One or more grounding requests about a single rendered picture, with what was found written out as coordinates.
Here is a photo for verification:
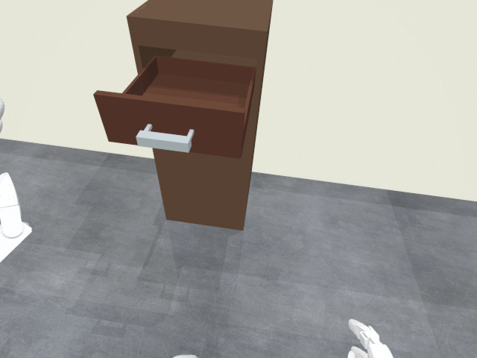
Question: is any cabinet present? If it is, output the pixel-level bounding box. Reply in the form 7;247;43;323
127;0;273;230

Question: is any right robot hand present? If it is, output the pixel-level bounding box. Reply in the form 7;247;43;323
347;319;393;358

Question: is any left robot hand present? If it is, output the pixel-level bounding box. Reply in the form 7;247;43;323
0;98;32;262

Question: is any handle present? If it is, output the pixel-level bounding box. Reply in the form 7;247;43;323
136;124;194;153

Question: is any drawer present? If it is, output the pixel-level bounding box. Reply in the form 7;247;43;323
93;55;256;159

